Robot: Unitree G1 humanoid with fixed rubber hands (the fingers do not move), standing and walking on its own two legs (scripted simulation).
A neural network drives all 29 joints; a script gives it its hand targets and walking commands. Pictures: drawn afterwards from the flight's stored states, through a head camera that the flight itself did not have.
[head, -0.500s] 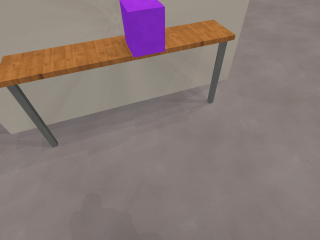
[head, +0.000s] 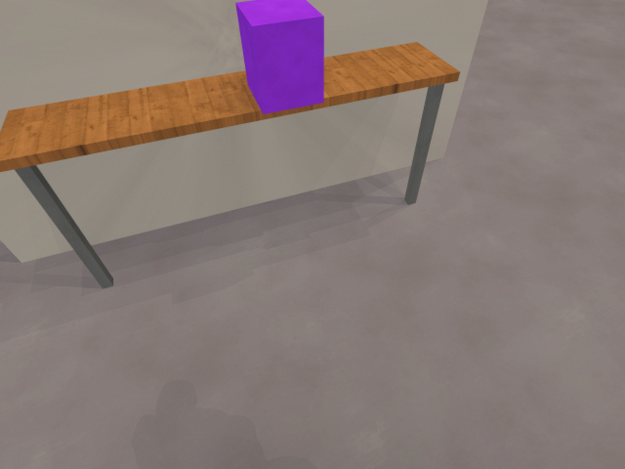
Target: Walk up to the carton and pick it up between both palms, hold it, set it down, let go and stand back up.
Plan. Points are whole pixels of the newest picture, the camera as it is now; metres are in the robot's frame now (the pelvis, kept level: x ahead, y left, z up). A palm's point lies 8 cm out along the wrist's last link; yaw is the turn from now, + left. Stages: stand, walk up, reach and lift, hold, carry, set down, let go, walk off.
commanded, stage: stand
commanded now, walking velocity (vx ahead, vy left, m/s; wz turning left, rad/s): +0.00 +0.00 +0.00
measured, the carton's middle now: (281, 54) +1.26 +0.14 -0.01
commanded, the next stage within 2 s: walk up in 0.02 s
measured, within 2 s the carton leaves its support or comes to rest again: neither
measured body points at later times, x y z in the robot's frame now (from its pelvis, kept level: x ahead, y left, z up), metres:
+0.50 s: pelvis +0.05 -0.03 -0.03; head +0.05 -0.05 +0.42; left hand +0.10 +0.22 -0.16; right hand -0.07 -0.27 -0.19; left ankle -0.03 +0.10 -0.73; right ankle +0.09 -0.14 -0.74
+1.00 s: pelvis +0.24 +0.02 -0.05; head +0.26 +0.04 +0.40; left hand +0.17 +0.26 -0.20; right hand +0.36 -0.21 -0.16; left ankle +0.33 +0.14 -0.74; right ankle +0.13 -0.13 -0.67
